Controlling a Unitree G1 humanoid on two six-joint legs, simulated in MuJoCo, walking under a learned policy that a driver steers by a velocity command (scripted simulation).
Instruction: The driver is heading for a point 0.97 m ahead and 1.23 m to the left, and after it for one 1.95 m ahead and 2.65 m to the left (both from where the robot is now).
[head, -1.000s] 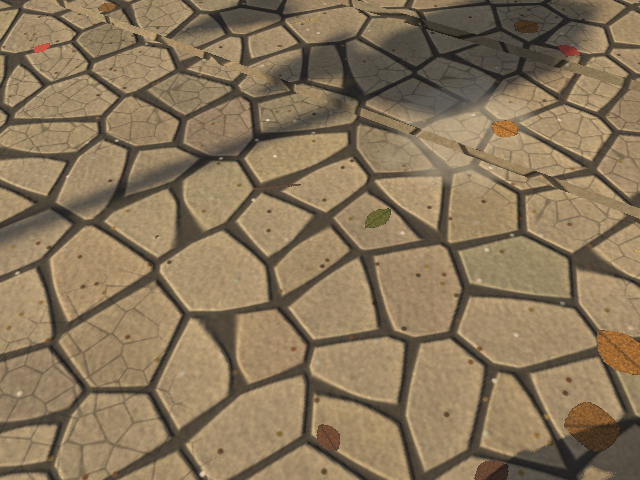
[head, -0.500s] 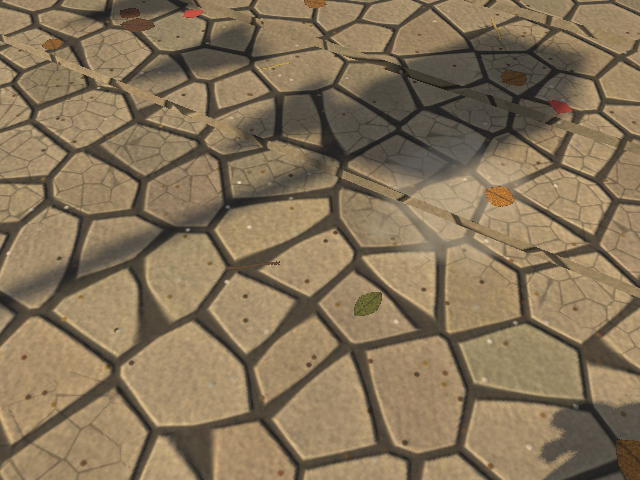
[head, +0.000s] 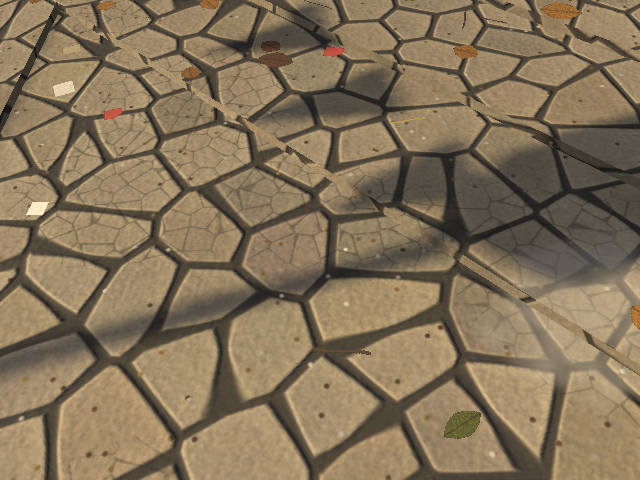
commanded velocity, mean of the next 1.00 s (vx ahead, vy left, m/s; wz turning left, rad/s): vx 0.22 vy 0.00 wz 0.59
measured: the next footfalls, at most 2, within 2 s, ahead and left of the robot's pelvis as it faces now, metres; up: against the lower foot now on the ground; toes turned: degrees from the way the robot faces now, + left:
left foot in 0.36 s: +0.30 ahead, +0.12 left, +0.00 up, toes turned +16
right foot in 0.96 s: +0.38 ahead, -0.03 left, +0.00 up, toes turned +39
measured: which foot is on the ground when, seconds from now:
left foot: up 0.00-0.34, down 0.36-0.96, up 0.98-1.00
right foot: down 0.00-0.38, up 0.40-0.94, down 0.96-1.00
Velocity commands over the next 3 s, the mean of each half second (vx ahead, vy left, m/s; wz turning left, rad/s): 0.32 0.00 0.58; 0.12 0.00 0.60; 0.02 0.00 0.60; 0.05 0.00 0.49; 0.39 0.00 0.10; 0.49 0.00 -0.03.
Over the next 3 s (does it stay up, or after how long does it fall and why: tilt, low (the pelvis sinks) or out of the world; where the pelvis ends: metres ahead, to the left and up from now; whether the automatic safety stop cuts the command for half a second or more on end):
stays up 0.44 0.50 -0.02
